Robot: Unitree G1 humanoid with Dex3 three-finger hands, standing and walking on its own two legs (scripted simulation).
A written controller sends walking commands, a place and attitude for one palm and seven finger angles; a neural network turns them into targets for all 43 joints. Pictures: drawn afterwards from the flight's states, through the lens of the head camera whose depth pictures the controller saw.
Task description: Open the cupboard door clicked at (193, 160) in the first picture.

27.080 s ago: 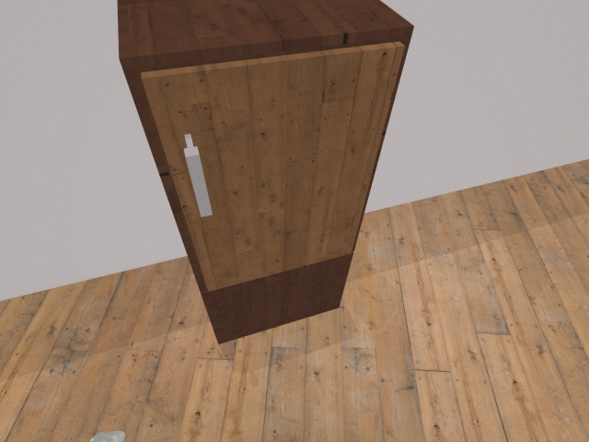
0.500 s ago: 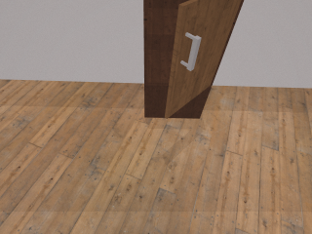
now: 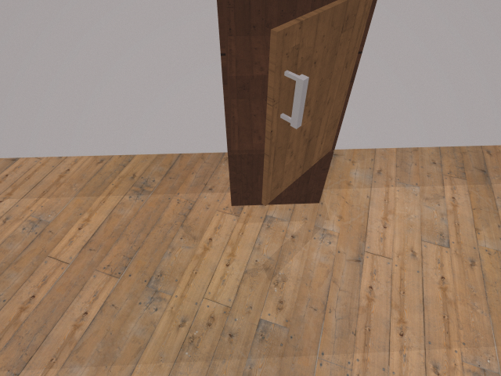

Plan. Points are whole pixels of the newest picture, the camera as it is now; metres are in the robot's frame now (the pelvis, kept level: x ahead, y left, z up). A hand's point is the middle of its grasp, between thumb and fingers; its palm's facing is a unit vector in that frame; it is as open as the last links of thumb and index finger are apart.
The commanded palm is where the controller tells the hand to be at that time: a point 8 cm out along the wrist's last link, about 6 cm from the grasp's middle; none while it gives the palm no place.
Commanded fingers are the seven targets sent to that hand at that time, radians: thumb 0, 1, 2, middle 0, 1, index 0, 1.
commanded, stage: let the arm hang, fingers relaxed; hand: left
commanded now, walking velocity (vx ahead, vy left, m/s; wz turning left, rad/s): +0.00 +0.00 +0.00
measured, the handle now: (292, 99) +0.73 -0.07 +0.05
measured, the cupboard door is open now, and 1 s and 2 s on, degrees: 44 44 44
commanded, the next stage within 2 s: look to check the result in 0.16 s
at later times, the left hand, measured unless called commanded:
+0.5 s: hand out of the picture -0.01 +0.15 -0.17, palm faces +0.04 -0.98 -0.18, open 7.4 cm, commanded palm none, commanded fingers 0.00 0.90 0.90 -0.20 -0.30 -0.20 -0.30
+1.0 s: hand out of the picture +0.02 +0.15 -0.18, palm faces +0.02 -0.98 -0.19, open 7.4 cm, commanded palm none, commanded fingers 0.00 0.90 0.90 -0.20 -0.30 -0.20 -0.30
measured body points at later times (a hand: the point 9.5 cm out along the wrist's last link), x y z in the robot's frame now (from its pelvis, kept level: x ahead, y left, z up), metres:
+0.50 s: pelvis +0.02 -0.01 +0.00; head +0.04 -0.01 +0.45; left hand -0.01 +0.21 -0.16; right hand +0.01 -0.22 -0.17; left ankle +0.04 +0.08 -0.74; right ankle -0.04 -0.10 -0.74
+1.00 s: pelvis +0.03 -0.01 +0.00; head +0.06 -0.02 +0.45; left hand +0.02 +0.21 -0.16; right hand +0.03 -0.24 -0.17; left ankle +0.04 +0.08 -0.74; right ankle -0.04 -0.10 -0.74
